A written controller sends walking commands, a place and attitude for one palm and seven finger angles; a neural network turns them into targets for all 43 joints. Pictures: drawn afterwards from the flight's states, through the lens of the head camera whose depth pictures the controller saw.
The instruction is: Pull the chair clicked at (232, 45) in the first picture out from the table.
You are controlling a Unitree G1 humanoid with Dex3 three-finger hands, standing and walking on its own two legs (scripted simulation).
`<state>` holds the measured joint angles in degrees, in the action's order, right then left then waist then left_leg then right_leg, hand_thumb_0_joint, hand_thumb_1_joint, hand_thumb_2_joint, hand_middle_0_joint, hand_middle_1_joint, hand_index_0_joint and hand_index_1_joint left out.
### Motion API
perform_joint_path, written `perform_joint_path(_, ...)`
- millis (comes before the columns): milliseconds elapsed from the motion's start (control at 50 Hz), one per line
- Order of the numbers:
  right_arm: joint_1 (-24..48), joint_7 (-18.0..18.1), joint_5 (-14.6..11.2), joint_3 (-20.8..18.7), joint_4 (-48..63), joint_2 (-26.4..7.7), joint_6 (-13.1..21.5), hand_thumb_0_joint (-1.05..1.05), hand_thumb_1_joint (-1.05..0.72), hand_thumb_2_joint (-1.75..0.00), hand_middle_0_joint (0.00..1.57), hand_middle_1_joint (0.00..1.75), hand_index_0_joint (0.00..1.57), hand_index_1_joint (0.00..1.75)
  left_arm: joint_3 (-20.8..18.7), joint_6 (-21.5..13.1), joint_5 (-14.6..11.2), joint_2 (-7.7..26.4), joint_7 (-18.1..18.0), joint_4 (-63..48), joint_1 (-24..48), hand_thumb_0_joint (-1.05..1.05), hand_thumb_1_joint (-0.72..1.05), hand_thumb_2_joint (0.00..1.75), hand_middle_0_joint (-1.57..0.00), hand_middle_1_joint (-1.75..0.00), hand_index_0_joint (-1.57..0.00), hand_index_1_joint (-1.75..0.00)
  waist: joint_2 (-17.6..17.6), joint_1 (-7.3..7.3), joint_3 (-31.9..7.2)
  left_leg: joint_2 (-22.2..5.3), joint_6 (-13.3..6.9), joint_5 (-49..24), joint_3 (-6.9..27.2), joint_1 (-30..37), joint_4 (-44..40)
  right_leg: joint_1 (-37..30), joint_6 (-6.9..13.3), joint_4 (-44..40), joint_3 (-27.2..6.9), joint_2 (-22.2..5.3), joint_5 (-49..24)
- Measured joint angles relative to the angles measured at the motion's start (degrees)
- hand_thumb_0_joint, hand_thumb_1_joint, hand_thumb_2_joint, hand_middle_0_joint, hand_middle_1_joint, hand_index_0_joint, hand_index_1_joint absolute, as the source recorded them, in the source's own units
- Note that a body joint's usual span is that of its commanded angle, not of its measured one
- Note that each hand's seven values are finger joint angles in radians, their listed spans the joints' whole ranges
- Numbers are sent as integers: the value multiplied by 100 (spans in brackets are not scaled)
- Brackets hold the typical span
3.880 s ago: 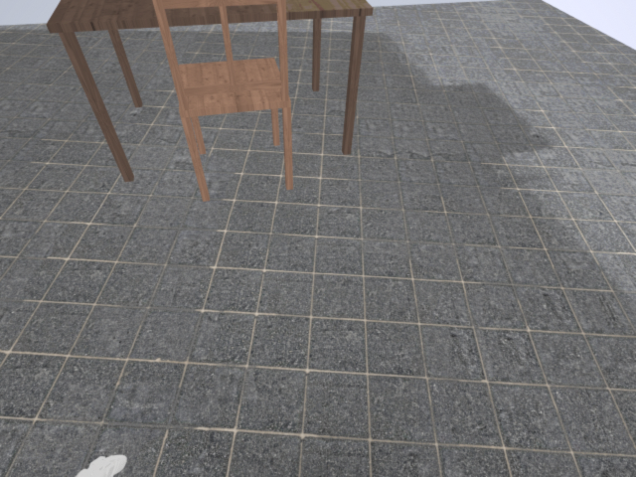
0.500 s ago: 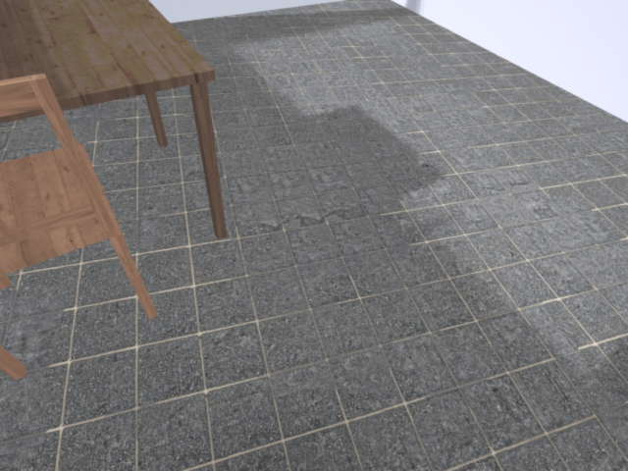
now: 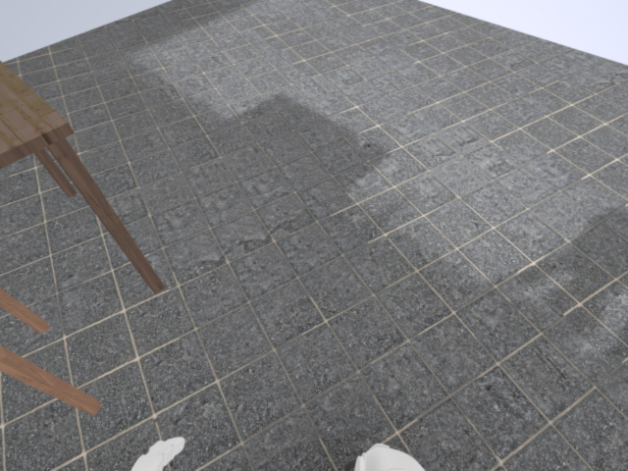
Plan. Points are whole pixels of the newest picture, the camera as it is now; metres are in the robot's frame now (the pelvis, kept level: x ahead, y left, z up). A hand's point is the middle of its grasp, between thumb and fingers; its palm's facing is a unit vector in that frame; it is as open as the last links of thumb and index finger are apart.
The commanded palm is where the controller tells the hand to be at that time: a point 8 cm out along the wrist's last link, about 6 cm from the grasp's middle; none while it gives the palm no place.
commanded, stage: turn to face it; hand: left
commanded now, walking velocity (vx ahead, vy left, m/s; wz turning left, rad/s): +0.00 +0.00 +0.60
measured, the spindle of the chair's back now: out of the picture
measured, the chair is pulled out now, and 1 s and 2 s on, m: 0.00 0.00 0.00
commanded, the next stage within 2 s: take the last steps up to it in 1.22 s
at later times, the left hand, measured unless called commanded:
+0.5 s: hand out of the picture +0.06 +0.25 -0.17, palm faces +0.34 -0.92 -0.22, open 7.3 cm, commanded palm none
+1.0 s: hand out of the picture +0.02 +0.18 -0.12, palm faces +0.56 -0.77 -0.29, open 7.4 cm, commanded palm none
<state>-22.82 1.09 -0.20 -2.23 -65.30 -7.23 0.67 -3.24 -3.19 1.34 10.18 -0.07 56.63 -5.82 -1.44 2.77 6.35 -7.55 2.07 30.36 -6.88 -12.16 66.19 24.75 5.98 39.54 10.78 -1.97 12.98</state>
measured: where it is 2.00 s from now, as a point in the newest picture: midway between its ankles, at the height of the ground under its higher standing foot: outside the picture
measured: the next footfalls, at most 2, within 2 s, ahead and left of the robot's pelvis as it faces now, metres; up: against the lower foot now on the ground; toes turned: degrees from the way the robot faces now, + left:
left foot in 0.40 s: +0.09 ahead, +0.15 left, +0.00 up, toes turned +24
right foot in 0.82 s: +0.16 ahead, -0.11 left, +0.00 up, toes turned +25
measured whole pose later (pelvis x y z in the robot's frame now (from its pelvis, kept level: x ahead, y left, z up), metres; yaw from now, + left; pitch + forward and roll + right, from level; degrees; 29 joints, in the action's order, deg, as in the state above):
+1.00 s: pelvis +0.06 -0.03 +0.03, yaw +35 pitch -1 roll +2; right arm -10.2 -1.6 1.2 -5.9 -53.4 -16.4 -4.6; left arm -1.8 1.2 1.4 10.1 -1.5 51.1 -12.0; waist -2.2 1.2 3.0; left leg -0.4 3.8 20.7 0.1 -30.6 67.1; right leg 12.0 0.0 29.9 8.4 -6.0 16.6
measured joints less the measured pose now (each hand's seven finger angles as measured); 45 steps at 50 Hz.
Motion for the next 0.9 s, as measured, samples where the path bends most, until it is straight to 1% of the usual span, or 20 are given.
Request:
perform_joint_path(20,96,8,7,-3,38,-14,-31,0,-91,-90,20,30,20,30,38,10,-10,-36,-24,13,7,0,91,89,-20,-29,-20,-30,-13,11,-27,59,-16,-134,167,-327,381,-131,-7,-118,42,5,56)
perform_joint_path(60,295,17,35,-7,147,-40,-80,0,-91,-90,20,30,20,30,95,46,-17,-121,-78,49,6,0,91,89,-20,-29,-20,-30,-27,26,-105,86,-21,-458,322,-868,613,-396,-95,-462,140,9,-32)
perform_joint_path(120,549,8,66,-13,372,-75,-148,0,-91,-90,20,30,20,30,98,90,-52,-235,-146,38,-8,-1,92,89,-20,-29,-20,-30,-14,42,-249,78,41,-747,353,-1429,270,-678,-76,-894,310,-31,-134)
perform_joint_path(180,739,-39,93,-41,547,-113,-219,0,-91,-90,20,30,20,30,95,146,-29,-238,-169,-31,17,-2,93,89,-20,-30,-21,-30,18,3,-360,62,100,-920,271,-1675,-197,-859,-109,-1107,501,-106,-139)
perform_joint_path(240,859,-72,124,-89,643,-211,-299,0,-92,-90,20,30,20,30,86,217,-2,-231,-168,-85,-13,-2,93,89,-20,-30,-21,-30,58,-52,-425,56,138,-936,147,-1641,-703,-983,-170,-1143,698,-196,-62)
perform_joint_path(340,993,-158,122,-122,833,-310,-333,0,-92,-90,20,30,20,30,23,321,44,-107,-166,-139,-162,-1,92,89,-20,-30,-21,-30,206,-181,-397,75,112,-767,-24,-1196,-1779,-1001,-310,-797,1000,-426,231)
perform_joint_path(380,1021,-180,129,-126,937,-351,-310,0,-92,-90,20,30,20,30,-14,367,32,-27,-153,-146,-263,-1,91,89,-20,-30,-21,-30,250,-216,-362,101,76,-1019,-71,-904,-2385,-938,-401,-476,1117,-563,429)
perform_joint_path(400,1017,-191,137,-133,997,-393,-281,0,-91,-90,20,30,20,30,-33,400,12,6,-142,-151,-334,0,91,89,-20,-30,-21,-30,235,-224,-368,127,2,-1213,-46,-762,-2712,-868,-458,-251,1173,-633,559)
perform_joint_path(420,1046,-186,152,-144,1028,-386,-251,0,-91,-90,20,30,20,30,-66,454,-15,71,-129,-142,-379,0,91,89,-20,-30,-21,-30,302,-220,-347,218,-123,-1195,-24,-811,-2671,-745,-605,31,1074,-711,808)
perform_joint_path(460,1097,-169,173,-113,1108,-358,-189,0,-91,-90,20,30,20,30,-118,597,-20,211,-124,-141,-437,0,91,89,-20,-29,-21,-30,374,-235,-257,331,-325,-1130,17,-874,-2583,-332,-833,984,433,-601,1602)
perform_joint_path(480,1102,-149,176,-95,1131,-343,-156,0,-91,-90,20,30,20,30,-149,646,-9,268,-121,-133,-451,0,91,89,-20,-29,-20,-30,378,-235,-224,371,-374,-1164,55,-860,-2661,-126,-896,1476,143,-511,1709)
perform_joint_path(540,1086,-94,159,-49,1146,-334,-134,0,-91,-90,20,30,20,30,-209,673,-13,383,-94,-137,-451,0,91,89,-20,-29,-20,-30,310,-250,-171,483,-381,-1443,216,-745,-3100,277,-1031,2350,-413,-342,1415)
perform_joint_path(620,1089,-90,140,-33,1126,-364,-165,0,-90,-90,20,30,21,30,-218,645,-43,465,-84,-221,-466,1,91,89,-20,-29,-20,-30,209,-276,-194,615,-380,-1751,407,-591,-3599,318,-1146,2261,-790,-306,1113)
perform_joint_path(700,1113,-117,147,-66,1147,-418,-211,0,-90,-90,20,30,21,30,-199,665,-68,478,-115,-301,-387,1,91,89,-20,-29,-20,-30,107,-218,-236,707,-311,-1900,655,-569,-3764,25,-1185,1524,-957,-260,1216)
perform_joint_path(760,1154,-144,153,-109,1168,-498,-278,0,-90,-90,20,30,21,30,-148,631,-96,424,-126,-406,-283,1,91,89,-20,-29,-20,-30,-4,-156,-247,755,-211,-1940,898,-669,-3687,-362,-1153,631,-972,-153,1228)
perform_joint_path(800,1170,-163,139,-152,1187,-564,-332,0,-90,-90,20,30,21,30,-103,554,-112,376,-120,-506,-254,1,91,89,-20,-29,-20,-30,-62,-145,-276,807,-115,-1917,1064,-803,-3519,-738,-1118,-219,-922,-77,845)
perform_joint_path(820,1163,-174,116,-182,1204,-609,-360,0,-90,-90,20,30,21,30,-80,494,-94,346,-122,-560,-268,1,91,89,-20,-29,-20,-30,-92,-160,-310,839,-69,-1857,1139,-918,-3340,-911,-1016,-644,-869,-71,661)
perform_joint_path(840,1196,-173,101,-227,1194,-675,-399,0,-90,-90,20,30,21,30,-51,447,-56,273,-130,-579,-263,0,91,89,-20,-29,-20,-30,-180,-173,-289,852,-22,-1401,1208,-1073,-2946,-914,-860,-623,-783,-48,573)
perform_joint_path(860,1214,-173,105,-266,1184,-730,-443,0,-90,-90,20,30,21,30,3,429,-35,212,-134,-607,-287,0,91,89,-20,-29,-20,-30,-216,-174,-284,903,-3,-914,1187,-1264,-2379,-920,-738,-554,-700,-83,549)
perform_joint_path(900,1227,-199,129,-324,1171,-827,-513,0,-90,-90,20,30,21,30,71,415,-14,99,-139,-634,-394,0,91,89,-20,-29,-20,-30,-221,-180,-323,959,12,-598,1041,-1622,-1199,-1025,-621,-619,-549,-198,512)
